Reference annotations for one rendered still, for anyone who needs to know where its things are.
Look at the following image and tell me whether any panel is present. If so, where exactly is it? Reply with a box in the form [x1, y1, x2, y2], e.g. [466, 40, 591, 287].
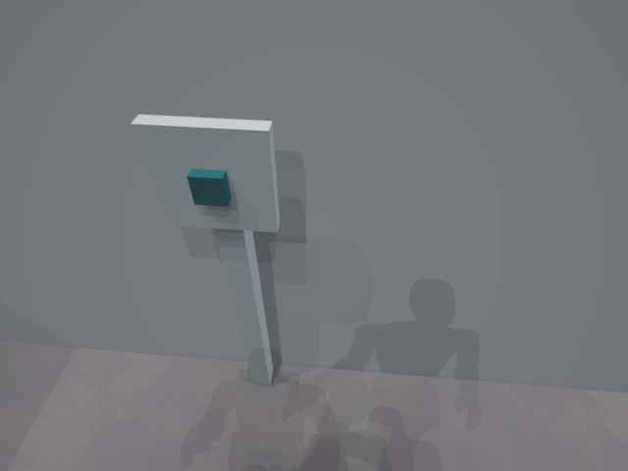
[131, 115, 280, 386]

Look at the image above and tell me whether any button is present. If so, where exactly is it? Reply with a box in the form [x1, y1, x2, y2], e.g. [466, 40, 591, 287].
[187, 169, 232, 207]

